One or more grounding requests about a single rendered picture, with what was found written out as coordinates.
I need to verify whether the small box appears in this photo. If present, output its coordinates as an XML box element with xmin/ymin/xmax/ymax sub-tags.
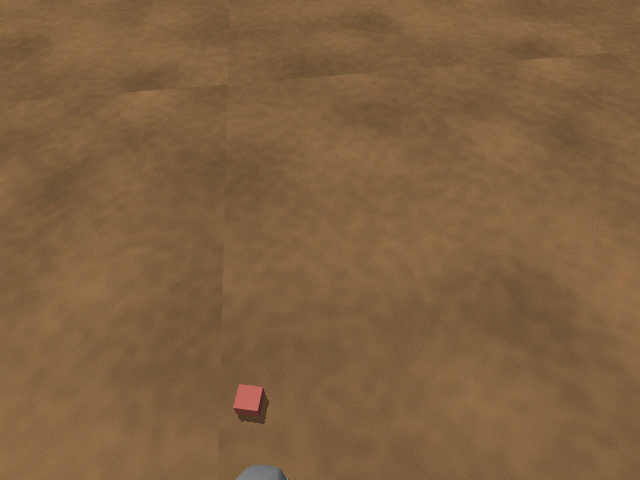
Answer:
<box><xmin>233</xmin><ymin>384</ymin><xmax>265</xmax><ymax>417</ymax></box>

